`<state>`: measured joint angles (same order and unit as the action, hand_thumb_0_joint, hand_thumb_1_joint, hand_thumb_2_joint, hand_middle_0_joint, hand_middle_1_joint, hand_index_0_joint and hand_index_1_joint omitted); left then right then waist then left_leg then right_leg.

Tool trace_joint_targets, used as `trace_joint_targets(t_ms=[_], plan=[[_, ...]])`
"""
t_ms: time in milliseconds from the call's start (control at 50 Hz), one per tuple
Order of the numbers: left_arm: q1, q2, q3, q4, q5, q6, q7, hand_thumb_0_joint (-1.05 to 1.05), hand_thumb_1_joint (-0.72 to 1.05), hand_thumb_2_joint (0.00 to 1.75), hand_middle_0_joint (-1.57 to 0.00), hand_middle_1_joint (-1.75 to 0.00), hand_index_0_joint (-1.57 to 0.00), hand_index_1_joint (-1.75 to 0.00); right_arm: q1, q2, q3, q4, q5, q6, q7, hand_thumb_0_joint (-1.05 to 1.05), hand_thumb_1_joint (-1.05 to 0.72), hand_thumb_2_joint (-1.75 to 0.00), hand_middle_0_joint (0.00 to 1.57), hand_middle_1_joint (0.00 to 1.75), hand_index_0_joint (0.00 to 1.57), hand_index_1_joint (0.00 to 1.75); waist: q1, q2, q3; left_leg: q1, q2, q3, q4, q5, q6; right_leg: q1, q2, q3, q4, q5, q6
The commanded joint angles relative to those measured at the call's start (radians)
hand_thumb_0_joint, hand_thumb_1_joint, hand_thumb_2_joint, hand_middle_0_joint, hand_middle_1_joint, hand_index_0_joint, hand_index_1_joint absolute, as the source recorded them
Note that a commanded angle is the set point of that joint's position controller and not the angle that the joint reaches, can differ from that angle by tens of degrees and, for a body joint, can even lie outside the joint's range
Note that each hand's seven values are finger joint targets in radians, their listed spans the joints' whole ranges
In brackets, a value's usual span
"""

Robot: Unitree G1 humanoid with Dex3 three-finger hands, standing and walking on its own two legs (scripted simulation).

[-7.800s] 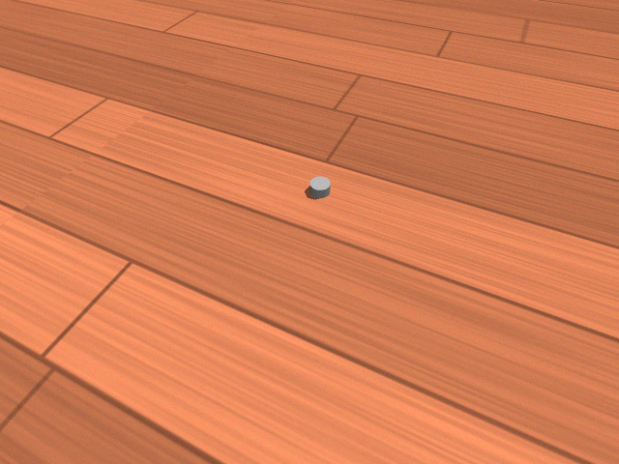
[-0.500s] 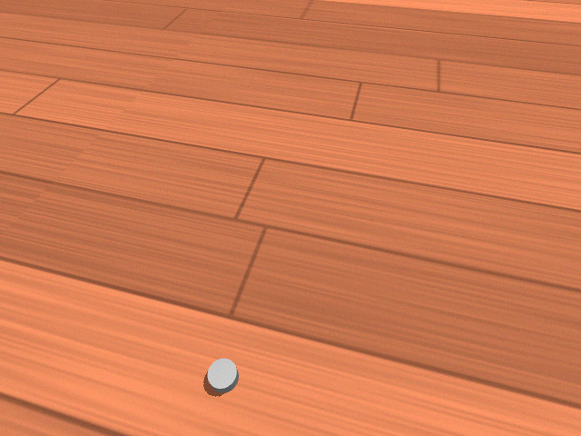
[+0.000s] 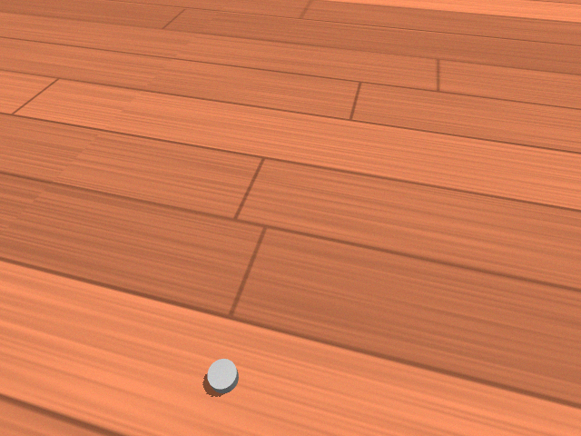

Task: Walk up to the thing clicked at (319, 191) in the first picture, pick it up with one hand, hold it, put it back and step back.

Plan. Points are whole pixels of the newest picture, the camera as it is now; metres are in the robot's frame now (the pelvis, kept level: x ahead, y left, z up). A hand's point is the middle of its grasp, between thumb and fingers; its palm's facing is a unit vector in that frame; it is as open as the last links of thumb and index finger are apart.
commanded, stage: stand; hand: left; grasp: from above
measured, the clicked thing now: (223, 375) +0.41 +0.26 -0.76
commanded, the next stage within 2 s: rise first in 0.40 s
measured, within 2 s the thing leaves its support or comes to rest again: neither
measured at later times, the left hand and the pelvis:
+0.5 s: hand out of the picture +0.07 +0.26 -0.16, palm faces -0.01 -0.94 -0.35, open 7.4 cm; pelvis +0.00 +0.00 +0.00, yaw +0 degrees
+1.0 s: hand out of the picture +0.13 +0.27 -0.21, palm faces -0.08 -0.91 -0.41, open 13.3 cm; pelvis -0.02 +0.01 -0.06, yaw +0 degrees
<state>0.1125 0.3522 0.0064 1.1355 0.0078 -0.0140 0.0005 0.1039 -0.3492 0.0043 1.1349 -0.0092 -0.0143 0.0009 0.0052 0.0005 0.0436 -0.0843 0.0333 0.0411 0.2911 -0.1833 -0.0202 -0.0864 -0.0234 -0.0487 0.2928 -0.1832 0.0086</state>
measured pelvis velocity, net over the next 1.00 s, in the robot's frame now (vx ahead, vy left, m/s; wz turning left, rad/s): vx -0.02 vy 0.01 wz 0.00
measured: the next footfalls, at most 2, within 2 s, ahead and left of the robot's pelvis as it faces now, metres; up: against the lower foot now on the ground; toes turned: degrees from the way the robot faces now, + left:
none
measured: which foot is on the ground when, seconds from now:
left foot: down 0.00-1.00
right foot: down 0.00-1.00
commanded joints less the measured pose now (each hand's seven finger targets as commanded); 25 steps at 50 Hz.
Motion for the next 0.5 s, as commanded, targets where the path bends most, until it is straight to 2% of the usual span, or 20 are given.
trace_joint_targets(t_ms=[0, 460, 480], plan=[[-0.030, 0.213, 0.036, -0.056, 0.001, -0.019, 0.010, 0.00, 0.90, 0.90, -0.20, -0.30, -0.20, -0.30, -0.027, -0.211, -0.039, -0.061, -0.001, -0.017, -0.010, 0.00, -0.90, -0.90, 0.20, 0.30, 0.20, 0.30, -0.007, 0.001, -0.083, 0.022, 0.117, -0.093, -0.026, 0.203, 0.032, 0.019, -0.131, 0.100, -0.034, 0.207, -0.027], [-0.024, 0.215, 0.035, -0.058, 0.004, -0.018, 0.011, 0.00, 0.90, 0.90, -0.20, -0.30, -0.20, -0.30, -0.026, -0.211, -0.038, -0.064, -0.001, -0.017, -0.011, 0.00, -0.90, -0.90, 0.20, 0.30, 0.20, 0.30, -0.004, 0.007, -0.072, 0.016, 0.115, -0.094, -0.033, 0.186, 0.032, 0.014, -0.127, 0.093, -0.034, 0.192, -0.023], [-0.035, 0.219, 0.038, -0.059, 0.001, -0.017, 0.012, 0.00, 0.82, 0.97, -0.16, -0.38, -0.14, -0.38, -0.025, -0.208, -0.039, -0.064, -0.002, -0.016, -0.011, 0.00, -0.93, -0.92, 0.20, 0.30, 0.20, 0.30, -0.009, -0.001, -0.074, 0.018, 0.116, -0.092, -0.031, 0.189, 0.032, 0.014, -0.130, 0.099, -0.031, 0.190, -0.027]])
